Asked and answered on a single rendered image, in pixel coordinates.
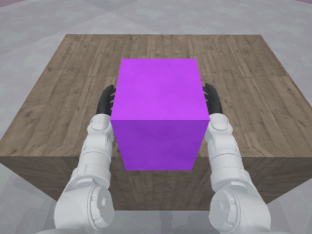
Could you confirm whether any robot left upper arm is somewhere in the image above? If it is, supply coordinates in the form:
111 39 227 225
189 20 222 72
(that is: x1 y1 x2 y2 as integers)
35 184 115 234

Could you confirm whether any robot left hand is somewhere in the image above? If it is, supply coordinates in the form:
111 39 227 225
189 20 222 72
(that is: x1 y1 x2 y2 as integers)
96 84 116 116

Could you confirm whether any robot right upper arm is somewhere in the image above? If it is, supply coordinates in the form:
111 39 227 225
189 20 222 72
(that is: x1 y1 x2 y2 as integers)
209 188 292 234

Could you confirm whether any carton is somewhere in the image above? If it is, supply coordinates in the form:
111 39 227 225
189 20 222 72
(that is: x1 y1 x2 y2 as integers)
110 58 211 171

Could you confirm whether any robot right forearm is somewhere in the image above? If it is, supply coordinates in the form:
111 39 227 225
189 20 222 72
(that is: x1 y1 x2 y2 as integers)
205 113 271 222

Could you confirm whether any robot right hand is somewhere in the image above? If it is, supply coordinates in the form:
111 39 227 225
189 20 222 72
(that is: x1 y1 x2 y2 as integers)
202 83 223 115

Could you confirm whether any pedestal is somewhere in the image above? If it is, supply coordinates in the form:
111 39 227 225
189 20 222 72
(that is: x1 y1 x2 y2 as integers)
0 34 312 211

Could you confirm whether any robot left forearm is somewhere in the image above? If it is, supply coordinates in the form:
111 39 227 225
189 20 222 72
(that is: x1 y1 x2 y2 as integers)
54 113 114 224

